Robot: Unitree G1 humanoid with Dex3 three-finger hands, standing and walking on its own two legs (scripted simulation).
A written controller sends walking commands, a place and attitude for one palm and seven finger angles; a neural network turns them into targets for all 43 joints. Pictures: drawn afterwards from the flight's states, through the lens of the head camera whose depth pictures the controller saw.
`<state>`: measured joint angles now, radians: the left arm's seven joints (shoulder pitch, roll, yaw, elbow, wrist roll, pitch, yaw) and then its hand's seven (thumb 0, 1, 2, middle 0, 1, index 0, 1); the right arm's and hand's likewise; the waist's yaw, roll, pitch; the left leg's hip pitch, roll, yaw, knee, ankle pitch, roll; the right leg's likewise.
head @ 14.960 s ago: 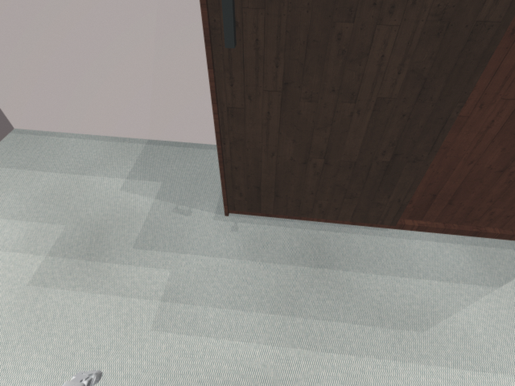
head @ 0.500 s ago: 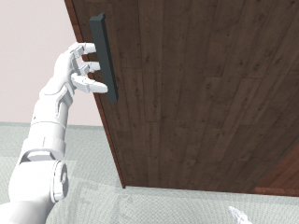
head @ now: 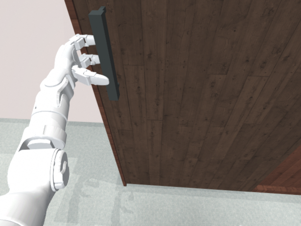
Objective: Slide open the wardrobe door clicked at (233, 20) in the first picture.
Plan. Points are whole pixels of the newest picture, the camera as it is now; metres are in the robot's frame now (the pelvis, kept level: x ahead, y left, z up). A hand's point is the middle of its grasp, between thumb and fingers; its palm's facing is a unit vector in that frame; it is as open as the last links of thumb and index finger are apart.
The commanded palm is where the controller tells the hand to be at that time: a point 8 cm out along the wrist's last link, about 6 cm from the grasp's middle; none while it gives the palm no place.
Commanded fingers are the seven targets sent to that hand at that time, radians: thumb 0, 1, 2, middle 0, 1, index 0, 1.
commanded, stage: slide the fingers in behind the handle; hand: left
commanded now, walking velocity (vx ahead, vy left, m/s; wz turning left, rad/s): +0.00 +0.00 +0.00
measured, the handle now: (109, 58) +0.49 +0.12 +0.22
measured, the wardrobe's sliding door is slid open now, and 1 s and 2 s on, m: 0.00 0.00 0.00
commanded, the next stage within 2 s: grip the handle and tug to test in 1.66 s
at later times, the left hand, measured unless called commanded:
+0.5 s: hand (100, 66) +0.43 +0.13 +0.23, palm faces -0.04 -1.00 -0.01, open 14.0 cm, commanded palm +0.41 +0.18 +0.23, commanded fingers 0.00 -0.50 0.30 -0.30 -1.20 -0.30 -1.20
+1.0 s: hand (112, 67) +0.44 +0.10 +0.23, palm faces -0.05 -1.00 -0.01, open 14.0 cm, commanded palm +0.41 +0.16 +0.23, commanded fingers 0.00 -0.50 0.30 -0.30 -1.20 -0.30 -1.20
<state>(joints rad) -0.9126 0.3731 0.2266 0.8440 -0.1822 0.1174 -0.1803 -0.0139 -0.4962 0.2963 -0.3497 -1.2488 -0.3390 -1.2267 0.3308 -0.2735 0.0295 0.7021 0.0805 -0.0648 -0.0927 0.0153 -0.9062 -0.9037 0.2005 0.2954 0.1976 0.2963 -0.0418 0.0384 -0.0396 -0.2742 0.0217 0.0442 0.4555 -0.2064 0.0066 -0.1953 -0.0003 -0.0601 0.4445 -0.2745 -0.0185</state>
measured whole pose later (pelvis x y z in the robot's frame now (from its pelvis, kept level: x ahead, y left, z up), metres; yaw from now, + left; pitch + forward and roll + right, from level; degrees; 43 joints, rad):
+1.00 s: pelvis +0.00 -0.01 +0.00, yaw +0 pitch +0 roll +0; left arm -0.84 0.26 0.17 0.67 -0.17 0.20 -0.08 -0.01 -0.50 0.30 -0.30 -1.20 -0.30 -1.20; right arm 0.27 -0.25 0.04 0.68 0.07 -0.03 -0.08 0.02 -0.91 -0.90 0.20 0.30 0.20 0.30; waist -0.03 0.04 -0.04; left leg -0.23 0.03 0.04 0.43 -0.19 0.00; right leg -0.16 0.01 -0.06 0.43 -0.27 -0.03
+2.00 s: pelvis +0.00 +0.00 +0.00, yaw +0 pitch +0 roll +0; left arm -0.81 0.24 0.16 0.62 -0.18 0.22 -0.08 -0.01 -0.29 0.39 -0.32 -1.23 -0.32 -1.23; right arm 0.27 -0.25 0.04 0.68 0.07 -0.02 -0.08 0.02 -0.91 -0.90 0.20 0.30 0.20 0.30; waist -0.03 0.04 -0.04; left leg -0.23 0.02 0.05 0.43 -0.20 0.01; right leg -0.15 0.00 -0.06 0.42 -0.27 -0.02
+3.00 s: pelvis +0.01 -0.01 +0.00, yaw -1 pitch +0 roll +0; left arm -0.75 0.24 0.17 0.55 -0.18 0.23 -0.05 0.00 0.65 0.79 -0.35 -1.39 -0.31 -1.39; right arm 0.26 -0.25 0.03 0.66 0.07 -0.02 -0.07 0.02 -0.91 -0.90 0.20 0.30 0.20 0.30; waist -0.03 0.05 -0.04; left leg -0.21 0.03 0.05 0.42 -0.20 0.00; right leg -0.14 0.01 -0.05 0.42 -0.27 -0.03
